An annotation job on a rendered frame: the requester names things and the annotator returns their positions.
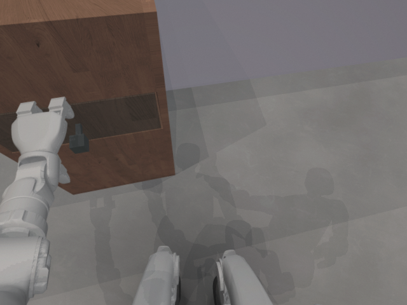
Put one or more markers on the handle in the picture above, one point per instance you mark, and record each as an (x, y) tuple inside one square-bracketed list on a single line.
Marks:
[(78, 143)]

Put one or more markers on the robot left hand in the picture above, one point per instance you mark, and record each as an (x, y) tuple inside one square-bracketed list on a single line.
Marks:
[(35, 130)]

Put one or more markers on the left robot forearm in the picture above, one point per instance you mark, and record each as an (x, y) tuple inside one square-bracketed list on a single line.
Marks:
[(26, 202)]

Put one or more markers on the robot left thigh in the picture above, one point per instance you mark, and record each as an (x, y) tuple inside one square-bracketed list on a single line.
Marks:
[(160, 276)]

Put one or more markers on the robot right thigh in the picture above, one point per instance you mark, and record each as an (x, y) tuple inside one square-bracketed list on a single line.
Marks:
[(237, 278)]

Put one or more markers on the robot thigh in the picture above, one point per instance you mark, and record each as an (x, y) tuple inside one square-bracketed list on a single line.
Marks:
[(160, 276), (237, 278)]

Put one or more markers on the drawer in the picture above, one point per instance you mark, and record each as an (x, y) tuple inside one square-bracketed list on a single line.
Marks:
[(99, 118)]

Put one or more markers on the cabinet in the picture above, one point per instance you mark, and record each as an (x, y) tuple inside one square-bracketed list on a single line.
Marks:
[(87, 50)]

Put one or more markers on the left robot upper arm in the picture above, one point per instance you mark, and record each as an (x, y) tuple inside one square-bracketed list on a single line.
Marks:
[(24, 268)]

